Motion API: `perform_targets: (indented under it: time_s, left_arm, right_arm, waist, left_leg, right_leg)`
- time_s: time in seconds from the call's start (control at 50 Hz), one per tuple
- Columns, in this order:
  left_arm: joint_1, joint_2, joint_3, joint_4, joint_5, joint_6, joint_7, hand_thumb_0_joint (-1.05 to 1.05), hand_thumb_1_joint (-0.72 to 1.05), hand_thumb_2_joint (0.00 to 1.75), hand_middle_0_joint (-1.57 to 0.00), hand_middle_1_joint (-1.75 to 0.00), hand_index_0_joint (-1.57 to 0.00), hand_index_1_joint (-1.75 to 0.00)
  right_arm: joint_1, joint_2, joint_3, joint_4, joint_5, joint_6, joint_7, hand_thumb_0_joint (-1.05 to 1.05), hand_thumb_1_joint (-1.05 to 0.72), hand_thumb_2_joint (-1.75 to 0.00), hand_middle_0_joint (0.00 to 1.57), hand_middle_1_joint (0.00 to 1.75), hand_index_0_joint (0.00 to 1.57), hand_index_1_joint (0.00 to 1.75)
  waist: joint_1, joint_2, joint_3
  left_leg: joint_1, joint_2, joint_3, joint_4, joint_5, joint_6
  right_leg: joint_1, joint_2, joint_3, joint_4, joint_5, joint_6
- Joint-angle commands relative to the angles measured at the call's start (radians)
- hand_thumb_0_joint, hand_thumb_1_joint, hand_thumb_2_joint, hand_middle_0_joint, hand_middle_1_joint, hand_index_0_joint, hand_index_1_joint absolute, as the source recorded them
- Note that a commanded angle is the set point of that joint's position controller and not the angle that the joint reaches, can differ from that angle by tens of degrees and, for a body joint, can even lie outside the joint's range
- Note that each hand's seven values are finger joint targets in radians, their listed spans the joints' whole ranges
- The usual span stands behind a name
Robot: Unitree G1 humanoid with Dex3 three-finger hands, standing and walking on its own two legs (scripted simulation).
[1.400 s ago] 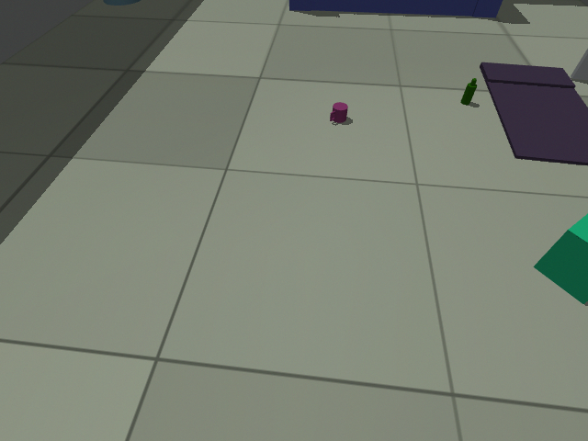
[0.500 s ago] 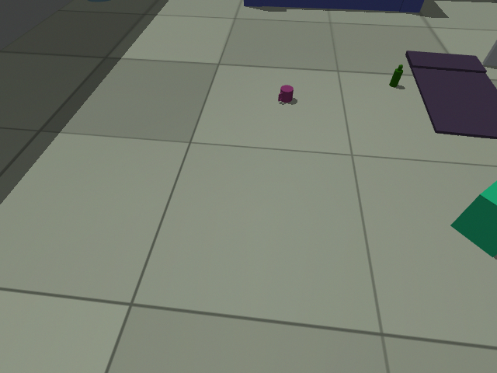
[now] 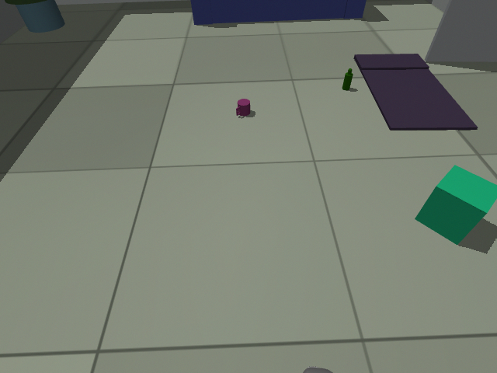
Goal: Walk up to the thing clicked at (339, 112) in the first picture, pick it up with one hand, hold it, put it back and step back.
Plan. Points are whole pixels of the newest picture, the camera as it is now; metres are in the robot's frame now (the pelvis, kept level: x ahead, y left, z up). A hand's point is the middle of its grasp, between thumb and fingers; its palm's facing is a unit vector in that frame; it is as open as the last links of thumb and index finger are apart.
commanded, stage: walk up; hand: left
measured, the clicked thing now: (242, 108) +1.92 +0.06 -0.73
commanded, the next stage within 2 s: none
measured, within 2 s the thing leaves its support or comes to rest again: neither
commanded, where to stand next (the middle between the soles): +1.53 -0.15 m, yaw -7 degrees
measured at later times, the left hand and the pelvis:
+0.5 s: hand (160, 315) +0.26 +0.20 -0.15, palm faces -0.05 -0.94 -0.34, open 7.4 cm; pelvis +0.25 -0.07 -0.01, yaw -4 degrees
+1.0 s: hand (203, 158) +0.71 +0.15 -0.13, palm faces -0.16 -0.89 -0.43, open 7.4 cm; pelvis +0.56 -0.12 -0.03, yaw -8 degrees
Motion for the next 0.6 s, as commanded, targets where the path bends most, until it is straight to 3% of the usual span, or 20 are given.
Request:
perform_targets:
  time_s: [0.0,0.02,0.04,0.06,0.08,0.1,0.12,0.14,0.16,0.18,0.22,0.28,0.34,0.42,0.46,0.5,0.52,0.54,0.56,0.58]
  left_arm:
    - [-0.035,0.145,0.045,-0.079,-0.001,-0.040,0.005,0.00,0.90,0.90,-0.20,-0.30,-0.20,-0.30]
    - [0.045,0.152,0.051,-0.053,-0.002,-0.044,0.014,0.00,0.90,0.90,-0.20,-0.30,-0.20,-0.30]
    - [0.147,0.190,0.069,-0.018,0.002,-0.053,0.027,0.00,0.90,0.90,-0.20,-0.30,-0.20,-0.30]
    - [0.286,0.265,0.099,0.008,0.007,-0.066,0.050,0.00,0.90,0.90,-0.20,-0.30,-0.20,-0.30]
    - [0.291,0.339,0.111,-0.026,0.007,-0.076,0.064,0.00,0.90,0.90,-0.20,-0.30,-0.20,-0.30]
    - [0.187,0.366,0.101,-0.067,-0.010,-0.075,0.062,0.00,0.90,0.90,-0.20,-0.30,-0.20,-0.30]
    - [0.105,0.370,0.099,-0.098,-0.022,-0.074,0.062,0.00,0.90,0.90,-0.20,-0.30,-0.20,-0.30]
    - [0.068,0.335,0.088,-0.110,-0.031,-0.078,0.068,0.00,0.90,0.90,-0.20,-0.30,-0.20,-0.30]
    - [0.011,0.290,0.076,-0.121,-0.032,-0.087,0.073,0.00,0.90,0.90,-0.20,-0.30,-0.20,-0.30]
    - [0.007,0.262,0.069,-0.124,-0.031,-0.093,0.074,0.00,0.90,0.90,-0.20,-0.30,-0.20,-0.30]
    - [0.014,0.228,0.054,-0.127,-0.037,-0.104,0.076,0.00,0.90,0.90,-0.20,-0.30,-0.20,-0.30]
    - [0.042,0.210,0.045,-0.143,-0.044,-0.119,0.079,0.00,0.90,0.90,-0.20,-0.30,-0.20,-0.30]
    - [0.069,0.221,0.048,-0.154,-0.037,-0.124,0.078,0.00,0.90,0.90,-0.20,-0.30,-0.20,-0.30]
    - [0.157,0.214,0.046,-0.132,-0.031,-0.114,0.080,0.00,0.90,0.90,-0.20,-0.30,-0.20,-0.30]
    - [0.161,0.217,0.039,-0.135,-0.033,-0.107,0.084,0.00,0.90,0.90,-0.20,-0.30,-0.20,-0.30]
    - [0.119,0.228,0.040,-0.153,-0.039,-0.104,0.092,0.00,0.90,0.90,-0.20,-0.30,-0.20,-0.30]
    - [0.130,0.215,0.034,-0.157,-0.045,-0.098,0.098,0.00,0.90,0.90,-0.20,-0.30,-0.20,-0.30]
    - [0.149,0.178,0.021,-0.169,-0.044,-0.093,0.102,0.00,0.90,0.90,-0.20,-0.30,-0.20,-0.30]
    - [0.192,0.117,-0.001,-0.183,-0.047,-0.091,0.105,0.00,0.90,0.90,-0.20,-0.30,-0.20,-0.30]
    - [0.254,0.115,0.002,-0.182,-0.073,-0.092,0.112,0.00,0.90,0.90,-0.20,-0.30,-0.20,-0.30]
  right_arm:
    - [-0.190,-0.261,-0.053,-0.126,0.012,-0.026,-0.006,0.00,-0.90,-0.90,0.20,0.30,0.20,0.30]
    - [-0.206,-0.253,-0.047,-0.130,0.014,-0.021,-0.007,0.00,-0.90,-0.90,0.20,0.30,0.20,0.30]
    - [-0.186,-0.215,-0.033,-0.130,0.012,-0.015,-0.007,0.00,-0.90,-0.90,0.20,0.30,0.20,0.30]
    - [-0.143,-0.138,-0.004,-0.136,0.012,-0.013,-0.006,0.00,-0.90,-0.90,0.20,0.30,0.20,0.30]
    - [-0.133,-0.080,0.023,-0.178,0.033,-0.013,0.001,0.00,-0.90,-0.90,0.20,0.30,0.20,0.30]
    - [-0.141,-0.190,-0.004,-0.173,0.032,-0.006,-0.002,0.00,-0.90,-0.90,0.20,0.30,0.20,0.30]
    - [-0.155,-0.241,-0.017,-0.161,0.030,-0.010,-0.003,0.00,-0.90,-0.90,0.20,0.30,0.20,0.30]
    - [-0.163,-0.242,-0.017,-0.145,0.040,-0.013,0.001,0.00,-0.90,-0.90,0.20,0.30,0.20,0.30]
    - [-0.105,-0.232,-0.015,-0.120,0.049,-0.009,0.007,0.00,-0.90,-0.90,0.20,0.30,0.20,0.30]
    - [-0.057,-0.219,-0.011,-0.104,0.055,-0.007,0.011,0.00,-0.90,-0.90,0.20,0.30,0.20,0.30]
    - [-0.021,-0.209,-0.016,-0.104,0.047,0.001,0.021,0.00,-0.90,-0.90,0.20,0.30,0.20,0.30]
    - [-0.064,-0.200,-0.022,-0.136,0.035,0.012,0.035,0.00,-0.90,-0.90,0.20,0.30,0.20,0.30]
    - [-0.183,-0.182,-0.020,-0.195,0.025,0.009,0.040,0.00,-0.90,-0.90,0.20,0.30,0.20,0.30]
    - [-0.292,-0.140,-0.009,-0.239,0.027,-0.011,0.042,0.00,-0.90,-0.90,0.20,0.30,0.20,0.30]
    - [-0.283,-0.129,-0.011,-0.238,0.032,-0.017,0.036,0.00,-0.90,-0.90,0.20,0.30,0.20,0.30]
    - [-0.166,-0.141,-0.024,-0.209,0.030,-0.018,0.024,0.00,-0.90,-0.90,0.20,0.30,0.20,0.30]
    - [-0.062,-0.156,-0.035,-0.177,0.024,-0.022,0.017,0.00,-0.90,-0.90,0.20,0.30,0.20,0.30]
    - [0.117,-0.207,-0.060,-0.135,0.007,-0.025,0.007,0.00,-0.90,-0.90,0.20,0.30,0.20,0.30]
    - [0.253,-0.274,-0.090,-0.122,-0.008,-0.026,-0.007,0.00,-0.90,-0.90,0.20,0.30,0.20,0.30]
    - [0.265,-0.330,-0.103,-0.147,0.007,-0.030,-0.011,0.00,-0.90,-0.90,0.20,0.30,0.20,0.30]
  waist:
    - [0.054,0.150,0.052]
    - [0.099,0.101,0.029]
    - [0.146,-0.036,-0.013]
    - [0.216,-0.300,-0.072]
    - [0.198,-0.447,-0.043]
    - [0.153,-0.269,0.001]
    - [0.118,-0.185,0.073]
    - [0.093,-0.125,0.103]
    - [0.044,-0.104,0.098]
    - [0.029,-0.115,0.079]
    - [0.020,-0.115,0.087]
    - [0.028,-0.086,0.098]
    - [0.056,-0.063,0.137]
    - [0.112,-0.046,0.121]
    - [0.111,-0.054,0.067]
    - [0.048,-0.057,0.002]
    - [0.002,0.013,-0.058]
    - [-0.079,0.090,-0.162]
    - [-0.134,0.235,-0.237]
    - [-0.124,0.325,-0.308]
  left_leg:
    - [-0.273,0.158,-0.052,-0.079,-0.275,0.147]
    - [-0.329,0.141,-0.021,0.019,-0.290,0.134]
    - [-0.422,0.096,0.023,0.248,-0.219,0.111]
    - [-0.579,-0.016,0.076,0.614,-0.206,0.084]
    - [-0.776,-0.098,-0.003,0.828,-0.289,0.038]
    - [-0.712,-0.043,-0.104,0.878,-0.212,0.023]
    - [-0.711,0.013,-0.135,0.891,-0.157,0.025]
    - [-0.695,0.052,-0.172,0.888,-0.075,0.036]
    - [-0.648,0.072,-0.173,0.843,-0.014,0.042]
    - [-0.605,0.071,-0.165,0.788,0.021,0.049]
    - [-0.553,0.076,-0.153,0.708,0.085,0.036]
    - [-0.604,0.074,-0.131,0.605,0.170,0.001]
    - [-0.644,0.074,-0.104,0.459,0.195,-0.025]
    - [-0.566,0.039,-0.065,0.241,0.241,-0.010]
    - [-0.458,0.007,-0.036,0.195,0.267,0.013]
    - [-0.289,-0.020,-0.025,0.162,0.264,0.037]
    - [-0.142,-0.052,-0.002,0.113,0.256,0.055]
    - [0.107,-0.047,-0.032,0.134,0.184,0.107]
    - [0.318,0.106,-0.243,0.122,0.006,0.153]
    - [0.494,0.341,-0.725,0.029,-0.034,0.272]
  right_leg:
    - [0.206,0.030,-0.106,-0.106,0.145,-0.002]
    - [0.306,0.055,-0.138,-0.131,0.182,-0.009]
    - [0.465,0.081,-0.122,-0.138,0.119,-0.019]
    - [0.614,0.044,0.023,-0.254,-0.120,-0.049]
    - [0.594,-0.188,0.514,-0.522,-0.496,-0.119]
    - [0.439,-0.296,0.754,-0.656,-0.636,-0.199]
    - [0.354,-0.313,0.764,-0.662,-0.601,-0.237]
    - [0.295,-0.265,0.643,-0.638,-0.484,-0.220]
    - [0.275,-0.209,0.493,-0.598,-0.383,-0.182]
    - [0.276,-0.165,0.397,-0.572,-0.295,-0.159]
    - [0.230,-0.125,0.294,-0.575,-0.216,-0.150]
    - [0.257,-0.107,0.226,-0.596,-0.169,-0.162]
    - [0.267,-0.102,0.178,-0.620,-0.102,-0.181]
    - [0.366,-0.058,0.073,-0.521,0.252,-0.154]
    - [0.398,-0.073,0.055,-0.470,0.403,-0.162]
    - [0.392,-0.086,0.047,-0.346,0.551,-0.159]
    - [0.373,-0.049,0.004,-0.164,0.599,-0.140]
    - [0.246,-0.006,-0.016,0.081,0.562,-0.106]
    - [0.006,0.067,-0.034,0.330,0.302,-0.075]
    - [-0.240,0.237,0.016,0.507,-0.138,-0.045]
